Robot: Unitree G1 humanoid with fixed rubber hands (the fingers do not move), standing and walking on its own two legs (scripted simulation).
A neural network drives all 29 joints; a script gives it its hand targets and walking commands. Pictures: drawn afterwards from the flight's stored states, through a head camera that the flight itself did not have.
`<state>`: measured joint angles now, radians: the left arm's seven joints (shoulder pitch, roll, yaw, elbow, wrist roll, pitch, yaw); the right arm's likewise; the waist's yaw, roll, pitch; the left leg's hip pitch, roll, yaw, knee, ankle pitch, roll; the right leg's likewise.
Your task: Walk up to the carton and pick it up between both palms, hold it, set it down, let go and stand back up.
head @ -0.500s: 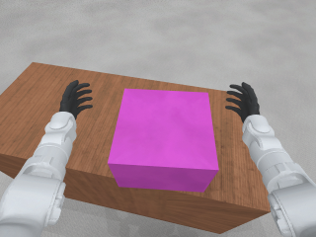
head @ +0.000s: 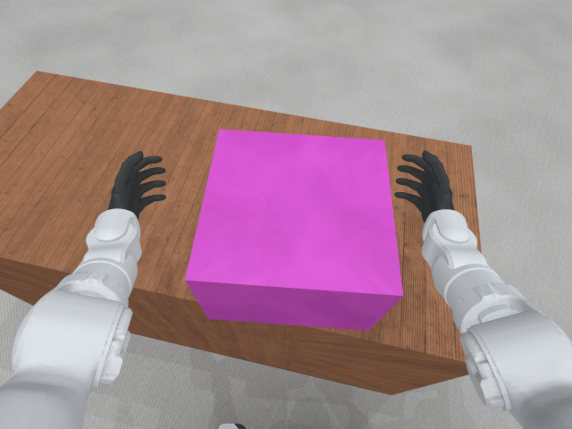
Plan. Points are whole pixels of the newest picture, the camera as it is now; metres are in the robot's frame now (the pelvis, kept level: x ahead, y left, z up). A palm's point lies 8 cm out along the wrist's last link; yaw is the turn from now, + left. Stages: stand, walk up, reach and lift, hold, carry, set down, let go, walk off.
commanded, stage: reach and lift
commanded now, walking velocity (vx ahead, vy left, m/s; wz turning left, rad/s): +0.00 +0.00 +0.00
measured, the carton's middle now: (294, 231) +0.44 +0.00 -0.07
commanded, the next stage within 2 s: none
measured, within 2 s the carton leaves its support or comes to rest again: neither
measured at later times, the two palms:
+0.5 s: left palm (157, 215) +0.45 +0.22 -0.03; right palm (422, 223) +0.44 -0.21 -0.03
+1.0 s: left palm (174, 216) +0.45 +0.19 -0.03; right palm (412, 221) +0.44 -0.19 -0.03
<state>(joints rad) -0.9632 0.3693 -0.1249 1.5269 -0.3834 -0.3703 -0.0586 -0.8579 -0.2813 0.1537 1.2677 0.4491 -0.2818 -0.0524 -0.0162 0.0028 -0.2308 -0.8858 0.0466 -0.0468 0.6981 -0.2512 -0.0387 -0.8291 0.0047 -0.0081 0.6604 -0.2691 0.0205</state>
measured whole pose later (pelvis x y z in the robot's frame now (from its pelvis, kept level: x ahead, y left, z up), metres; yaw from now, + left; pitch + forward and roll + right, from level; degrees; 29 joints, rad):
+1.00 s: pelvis -0.01 +0.00 -0.05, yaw -2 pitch +33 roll -2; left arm -1.03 0.27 -0.04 1.51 -0.32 -0.46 0.01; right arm -0.95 -0.22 0.05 1.30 0.31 -0.39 -0.11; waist 0.00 0.02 -0.28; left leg -1.21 0.05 -0.03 0.98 -0.35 -0.03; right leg -1.16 0.01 0.01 0.95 -0.36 0.03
